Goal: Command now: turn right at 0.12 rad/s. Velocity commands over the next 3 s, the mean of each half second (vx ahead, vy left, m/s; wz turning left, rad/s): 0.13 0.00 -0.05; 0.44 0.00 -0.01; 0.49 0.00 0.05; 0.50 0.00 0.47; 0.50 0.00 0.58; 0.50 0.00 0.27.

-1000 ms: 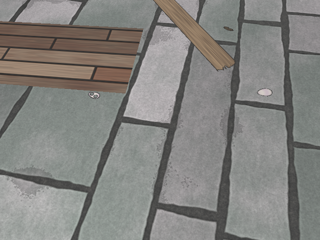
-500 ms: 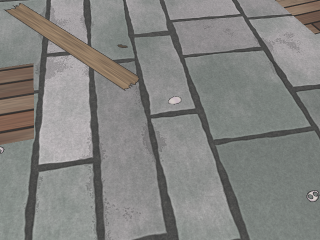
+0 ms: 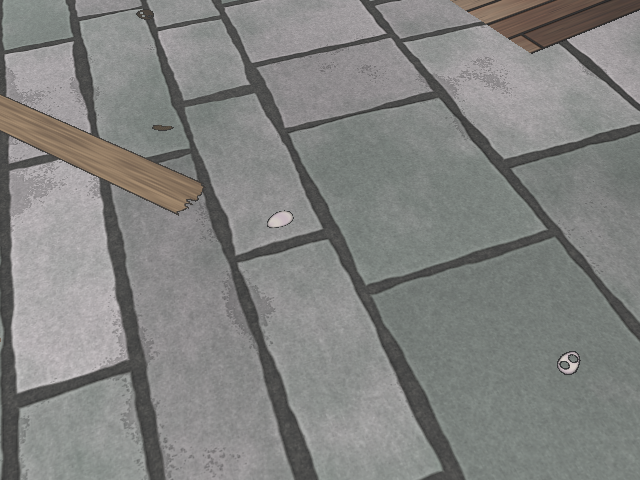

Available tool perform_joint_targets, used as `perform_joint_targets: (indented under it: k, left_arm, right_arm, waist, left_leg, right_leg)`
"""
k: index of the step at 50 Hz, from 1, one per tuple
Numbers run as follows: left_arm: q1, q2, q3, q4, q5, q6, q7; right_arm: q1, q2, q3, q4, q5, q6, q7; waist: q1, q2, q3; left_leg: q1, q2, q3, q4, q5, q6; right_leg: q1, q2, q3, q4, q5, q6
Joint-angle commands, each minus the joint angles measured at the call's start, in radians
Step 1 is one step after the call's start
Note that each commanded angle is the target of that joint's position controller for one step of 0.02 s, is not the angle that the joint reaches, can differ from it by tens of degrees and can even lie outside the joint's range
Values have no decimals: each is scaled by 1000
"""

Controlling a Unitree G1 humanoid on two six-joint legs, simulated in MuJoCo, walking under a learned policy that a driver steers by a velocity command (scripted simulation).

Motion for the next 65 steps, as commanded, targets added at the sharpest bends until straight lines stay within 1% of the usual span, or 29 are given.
perform_joint_targets:
  k: [1, 2, 3, 5, 10, 12, 15, 17, 20, 23, 24, 25, 26, 27, 29, 31, 36, 42, 44, 46, 47, 48, 49, 50, 51, 52, 54, 57, 65]
  left_arm:
    - [-6, 130, 28, -27, -12, -15, 12]
    - [15, 87, 13, -29, -12, -23, 10]
    - [71, 75, 15, -13, -17, -20, 5]
    - [33, 115, 21, 34, -3, -10, 7]
    - [36, 107, 23, 99, -10, -19, 8]
    - [49, 101, 23, 133, -7, -17, 12]
    - [8, 95, 28, 118, 12, -14, -4]
    - [-17, 84, 25, 101, 18, -30, -16]
    - [21, 92, 29, 113, 5, -56, -31]
    - [189, 84, 37, 187, 3, -73, -25]
    - [283, 126, 49, 215, 9, -80, -15]
    - [388, 215, 69, 225, 12, -87, -6]
    - [387, 232, 74, 241, 13, -81, -6]
    - [292, 192, 64, 215, 12, -81, -7]
    - [206, 147, 50, 190, 2, -97, -8]
    - [230, 117, 39, 207, -3, -112, -5]
    - [322, 102, 29, 265, -9, -115, -2]
    - [330, 123, 30, 296, -4, -115, 1]
    - [293, 138, 34, 298, -5, -116, 4]
    - [262, 156, 41, 297, -4, -108, 6]
    - [266, 140, 36, 287, -6, -106, 4]
    - [351, 23, 13, 258, -28, -104, -6]
    - [373, 72, 32, 270, -19, -106, -11]
    - [277, 111, 45, 245, -7, -103, -11]
    - [201, 105, 43, 228, -2, -109, -17]
    - [179, 79, 41, 226, -2, -107, -20]
    - [201, 48, 36, 235, 17, -83, -31]
    - [139, 36, 36, 211, 18, -64, -40]
    - [-195, 19, 18, 98, 3, -66, -48]
  right_arm:
    - [58, -56, -3, -30, -6, -37, -17]
    - [68, -98, -5, -28, -22, -54, -22]
    - [-13, -161, -14, -35, -9, -59, -16]
    - [-52, -86, 2, -33, -3, -67, 3]
    - [-3, -82, 5, 21, 0, -72, -10]
    - [15, -97, -3, 43, -5, -67, -7]
    - [72, -157, -28, 67, -9, -51, -2]
    - [73, -153, -35, 78, -11, -59, 1]
    - [17, -148, -40, 73, -10, -83, 13]
    - [-34, -136, -44, 73, 0, -90, 20]
    - [-61, -94, -32, 59, -7, -96, 22]
    - [-92, -2, -6, 15, -2, -104, 31]
    - [-115, -73, -22, 4, -21, -105, 30]
    - [-106, -94, -28, 14, -21, -108, 36]
    - [-61, -80, -25, 47, -17, -120, 53]
    - [-64, -68, -21, 60, -33, -115, 62]
    - [-229, -36, -6, 0, -30, -101, 64]
    - [-342, -35, 6, -55, -17, -103, 56]
    - [-267, -54, -5, -38, -18, -109, 44]
    - [-2, -90, -29, 51, -20, -122, 26]
    - [163, -137, -48, 99, -38, -130, 14]
    - [257, -241, -71, 109, -60, -134, 9]
    - [207, -238, -73, 111, -24, -122, 22]
    - [72, -178, -60, 93, -6, -121, 24]
    - [0, -99, -41, 80, -2, -129, 30]
    - [-25, -67, -31, 86, -8, -139, 30]
    - [-1, -29, -17, 120, -9, -156, 26]
    - [82, -51, -19, 159, -5, -175, 25]
    - [236, -51, -7, 211, -2, -173, 15]
  waist:
    - [-26, -74, -75]
    - [-5, 11, -106]
    - [70, 113, -61]
    - [26, 94, -30]
    - [3, 33, -21]
    - [-7, 33, -21]
    - [-33, 117, 93]
    - [-28, 108, 137]
    - [10, 84, 97]
    - [88, 47, 59]
    - [126, -48, 47]
    - [158, -280, 4]
    - [140, -223, 82]
    - [79, -108, 126]
    - [25, -77, 87]
    - [26, -80, 49]
    - [52, -88, 78]
    - [58, -118, 105]
    - [9, -114, 68]
    - [-106, -89, -76]
    - [-162, -50, -168]
    - [-120, 159, -296]
    - [-94, 186, -330]
    - [-38, 101, -144]
    - [-28, 19, -47]
    - [1, 8, -7]
    - [42, 31, 0]
    - [46, 27, 17]
    - [-35, 37, 67]
  left_leg:
    - [186, 30, -36, -297, 253, 22]
    - [275, 153, -165, -327, 360, 40]
    - [176, 213, -214, -283, 478, 91]
    - [76, 153, -162, -287, 336, 74]
    - [124, 103, -117, -285, 295, 54]
    - [127, 87, -128, -306, -2, 76]
    - [87, 215, -337, -451, -466, 186]
    - [53, 305, -432, -515, -448, 242]
    - [64, 263, -333, -501, -259, 224]
    - [-126, 139, -163, -348, -214, 170]
    - [-251, 83, -89, -183, -190, 140]
    - [-420, -45, 55, 147, -165, 89]
    - [-498, -47, -7, 313, -188, 104]
    - [-506, 10, -62, 385, -92, 115]
    - [-456, 53, -54, 382, 52, 103]
    - [-431, 60, -15, 385, 130, 73]
    - [-487, 62, 50, 276, 215, 15]
    - [-324, 21, 94, 13, 285, 63]
    - [-204, -14, 102, -24, 251, 103]
    - [84, -71, 118, -97, 240, 142]
    - [329, 33, 8, -110, 173, 174]
    - [570, 337, -448, -184, -40, 260]
    - [545, 404, -785, -376, -118, 325]
    - [394, 367, -623, -388, -193, 295]
    - [243, 324, -478, -416, -106, 272]
    - [154, 272, -374, -440, 6, 240]
    - [62, 215, -240, -460, 186, 212]
    - [70, 196, -160, -486, 316, 222]
    - [197, 149, -48, -489, 547, 182]
  right_leg:
    - [-19, -236, 206, -45, 348, -71]
    - [-75, -187, 171, -6, 234, -24]
    - [-53, -80, 92, -57, 55, -1]
    - [63, -93, 100, -93, 88, 7]
    - [46, -120, 111, -106, 168, 12]
    - [18, -77, 77, -73, -34, 3]
    - [-192, -16, -35, 129, -249, -12]
    - [-235, -74, -58, 235, -192, -10]
    - [-170, -89, -70, 188, -186, -21]
    - [190, -25, -122, -36, -59, -31]
    - [319, -117, 25, -122, -168, -49]
    - [408, -374, 461, -324, -513, -129]
    - [305, -470, 626, -378, -571, -203]
    - [252, -437, 540, -357, -516, -197]
    - [240, -344, 361, -366, -293, -137]
    - [259, -294, 233, -357, -47, -117]
    - [254, -266, 97, -337, 294, -132]
    - [238, -285, 34, -314, 492, -120]
    - [267, -295, 7, -217, 733, -97]
    - [253, -259, -39, 97, 905, -64]
    - [84, -216, -59, 346, 675, -51]
    - [-217, -73, -105, 723, 50, -13]
    - [-356, 6, 20, 897, -262, -24]
    - [-429, -77, 33, 921, -169, -36]
    - [-412, -119, 20, 863, -81, -39]
    - [-368, -152, 15, 801, -41, -37]
    - [-281, -176, 7, 730, -22, -20]
    - [-342, -189, -27, 663, 26, 4]
    - [-426, -160, -118, 255, 264, 42]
